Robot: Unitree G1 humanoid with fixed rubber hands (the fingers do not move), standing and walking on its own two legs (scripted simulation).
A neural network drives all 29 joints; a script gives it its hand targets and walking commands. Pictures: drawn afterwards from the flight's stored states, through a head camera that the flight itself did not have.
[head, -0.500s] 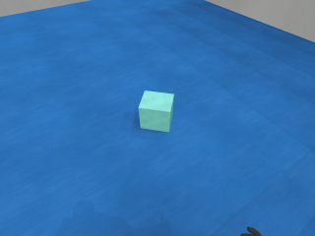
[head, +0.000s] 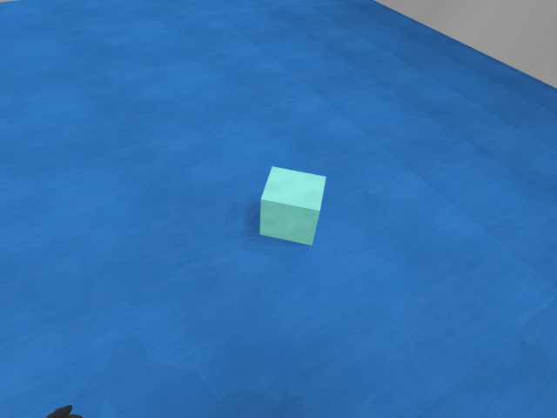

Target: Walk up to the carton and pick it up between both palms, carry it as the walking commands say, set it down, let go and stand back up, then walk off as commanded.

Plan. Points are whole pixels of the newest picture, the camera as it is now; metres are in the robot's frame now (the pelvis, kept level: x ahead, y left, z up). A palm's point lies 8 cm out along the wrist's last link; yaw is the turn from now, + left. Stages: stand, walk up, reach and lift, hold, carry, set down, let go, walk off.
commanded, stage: walk up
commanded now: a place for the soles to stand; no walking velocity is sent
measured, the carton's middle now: (292, 206) +1.07 -0.11 -0.65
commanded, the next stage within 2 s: none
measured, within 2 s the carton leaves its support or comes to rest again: neither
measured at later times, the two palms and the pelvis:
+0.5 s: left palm (97, 340) +0.26 +0.29 -0.08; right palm (481, 341) +0.27 -0.35 -0.09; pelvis +0.16 -0.04 -0.01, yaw +0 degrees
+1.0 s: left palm (131, 253) +0.43 +0.28 -0.08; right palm (467, 289) +0.37 -0.36 -0.09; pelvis +0.32 -0.05 -0.01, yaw +0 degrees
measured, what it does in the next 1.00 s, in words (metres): walks ahead: right foot, then left foot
